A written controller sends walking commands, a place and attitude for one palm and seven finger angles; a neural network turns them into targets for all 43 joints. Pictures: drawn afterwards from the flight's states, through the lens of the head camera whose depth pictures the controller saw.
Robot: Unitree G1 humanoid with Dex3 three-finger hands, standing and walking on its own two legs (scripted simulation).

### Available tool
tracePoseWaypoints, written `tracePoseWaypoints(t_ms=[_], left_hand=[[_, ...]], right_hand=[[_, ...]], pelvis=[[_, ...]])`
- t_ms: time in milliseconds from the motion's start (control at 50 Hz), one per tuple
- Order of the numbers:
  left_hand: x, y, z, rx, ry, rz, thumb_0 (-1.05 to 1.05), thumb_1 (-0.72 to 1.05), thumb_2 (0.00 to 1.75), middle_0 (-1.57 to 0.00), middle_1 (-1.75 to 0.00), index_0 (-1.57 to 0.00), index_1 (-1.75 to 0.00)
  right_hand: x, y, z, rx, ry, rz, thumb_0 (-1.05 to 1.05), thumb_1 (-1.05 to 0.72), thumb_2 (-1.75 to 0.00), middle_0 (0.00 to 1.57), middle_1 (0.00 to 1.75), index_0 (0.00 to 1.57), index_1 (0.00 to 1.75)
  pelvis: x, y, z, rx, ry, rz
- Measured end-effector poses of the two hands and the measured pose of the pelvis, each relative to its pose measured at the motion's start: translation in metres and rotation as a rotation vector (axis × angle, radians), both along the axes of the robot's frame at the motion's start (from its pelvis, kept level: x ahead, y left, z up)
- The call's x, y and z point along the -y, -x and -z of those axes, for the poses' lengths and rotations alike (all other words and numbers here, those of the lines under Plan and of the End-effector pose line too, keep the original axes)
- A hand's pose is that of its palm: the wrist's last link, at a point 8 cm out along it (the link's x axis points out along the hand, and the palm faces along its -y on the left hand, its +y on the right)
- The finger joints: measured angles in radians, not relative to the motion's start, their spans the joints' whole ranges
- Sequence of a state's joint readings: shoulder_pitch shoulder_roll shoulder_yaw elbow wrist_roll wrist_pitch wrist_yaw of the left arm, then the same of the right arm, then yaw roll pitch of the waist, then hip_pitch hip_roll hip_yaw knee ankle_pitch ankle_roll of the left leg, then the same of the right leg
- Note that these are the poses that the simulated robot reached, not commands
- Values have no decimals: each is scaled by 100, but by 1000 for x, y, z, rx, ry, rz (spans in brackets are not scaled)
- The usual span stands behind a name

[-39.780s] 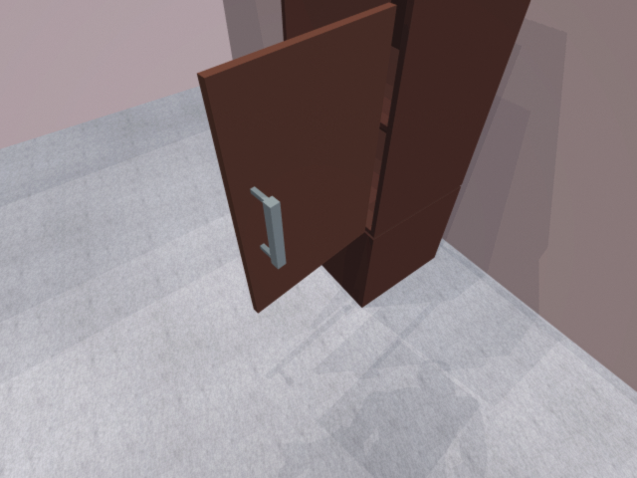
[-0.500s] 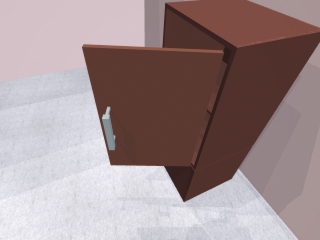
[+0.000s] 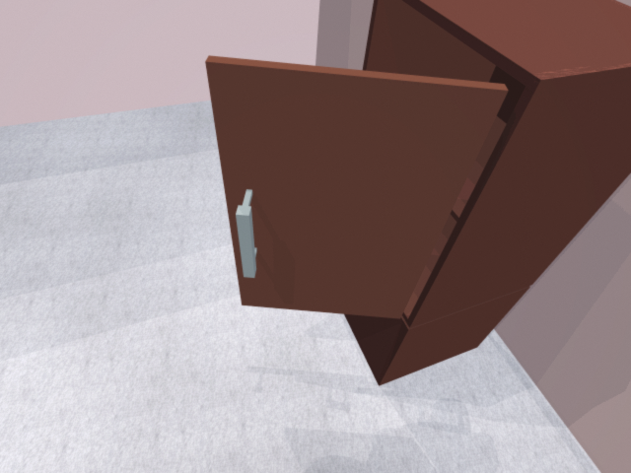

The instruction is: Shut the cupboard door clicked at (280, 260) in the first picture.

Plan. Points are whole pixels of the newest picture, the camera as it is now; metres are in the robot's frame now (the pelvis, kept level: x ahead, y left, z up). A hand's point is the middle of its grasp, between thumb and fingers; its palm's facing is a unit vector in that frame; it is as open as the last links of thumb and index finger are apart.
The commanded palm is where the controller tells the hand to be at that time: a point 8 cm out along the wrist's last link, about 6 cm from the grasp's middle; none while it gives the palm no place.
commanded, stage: come to a stop and stand still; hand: left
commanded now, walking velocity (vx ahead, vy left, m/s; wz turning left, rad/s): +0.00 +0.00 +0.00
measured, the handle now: (249, 235) +0.50 +0.17 -0.05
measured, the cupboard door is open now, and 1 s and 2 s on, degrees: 65 65 65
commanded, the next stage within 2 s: look again from close up in 0.58 s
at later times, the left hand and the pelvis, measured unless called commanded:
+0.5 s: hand out of the picture +0.00 +0.20 -0.17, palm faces +0.02 -0.98 -0.19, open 7.4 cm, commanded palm none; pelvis +0.00 +0.03 +0.01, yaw +0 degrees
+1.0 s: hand out of the picture -0.03 +0.19 -0.17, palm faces +0.02 -0.98 -0.21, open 7.4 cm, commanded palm none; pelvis -0.03 +0.02 +0.00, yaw +0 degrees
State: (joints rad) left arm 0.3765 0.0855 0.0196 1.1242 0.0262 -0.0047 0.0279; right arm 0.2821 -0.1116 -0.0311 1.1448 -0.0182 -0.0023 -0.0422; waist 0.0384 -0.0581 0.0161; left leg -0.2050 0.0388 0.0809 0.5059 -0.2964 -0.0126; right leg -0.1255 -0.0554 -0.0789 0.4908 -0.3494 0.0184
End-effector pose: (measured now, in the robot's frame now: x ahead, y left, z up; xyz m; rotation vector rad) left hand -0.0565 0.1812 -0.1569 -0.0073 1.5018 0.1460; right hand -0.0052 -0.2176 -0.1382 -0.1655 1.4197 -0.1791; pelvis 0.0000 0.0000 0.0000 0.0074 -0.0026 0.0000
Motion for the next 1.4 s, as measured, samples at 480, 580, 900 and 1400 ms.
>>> tracePoseWaypoints(t_ms=[480, 580, 900, 1400], left_hand=[[-68, -52, -13, 76, -109, 94, 0, 91, 90, -20, -30, -19, -30], [-60, -43, -12, 66, -93, 90, 0, 91, 90, -20, -30, -19, -30], [-53, -17, -12, 87, -112, 96, 1, 91, 90, -20, -30, -20, -30], [-43, -25, -10, 111, -107, 108, 1, 91, 90, -20, -30, -20, -30]], right_hand=[[-34, 19, 1, -39, -43, 31, 1, -92, -90, 20, 30, 20, 30], [-35, 26, 1, -45, -52, 35, 1, -92, -90, 20, 30, 20, 30], [-13, 16, 10, 60, -39, -17, 1, -93, -90, 20, 30, 20, 30], [8, 13, 4, 57, -31, -29, 1, -92, -90, 20, 30, 20, 30]], pelvis=[[-27, 3, -6, 10, -3, 6], [-25, 7, -6, 11, -3, 5], [-19, 26, 2, 14, 11, -10], [1, 26, 0, 13, 2, 0]])
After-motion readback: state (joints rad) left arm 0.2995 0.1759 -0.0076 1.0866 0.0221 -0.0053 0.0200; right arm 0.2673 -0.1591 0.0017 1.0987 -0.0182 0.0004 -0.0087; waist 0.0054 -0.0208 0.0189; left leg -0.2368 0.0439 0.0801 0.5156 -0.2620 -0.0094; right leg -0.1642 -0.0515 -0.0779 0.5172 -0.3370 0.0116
